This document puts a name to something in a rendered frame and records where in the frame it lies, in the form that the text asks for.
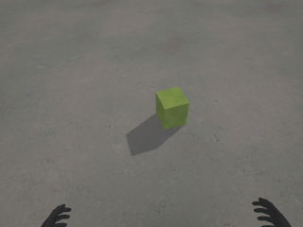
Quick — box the robot left hand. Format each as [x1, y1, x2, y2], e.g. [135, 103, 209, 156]
[41, 204, 72, 227]

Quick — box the carton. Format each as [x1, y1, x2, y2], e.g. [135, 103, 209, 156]
[155, 87, 189, 130]

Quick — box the robot right hand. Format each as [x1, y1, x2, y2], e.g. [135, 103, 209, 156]
[252, 198, 292, 227]

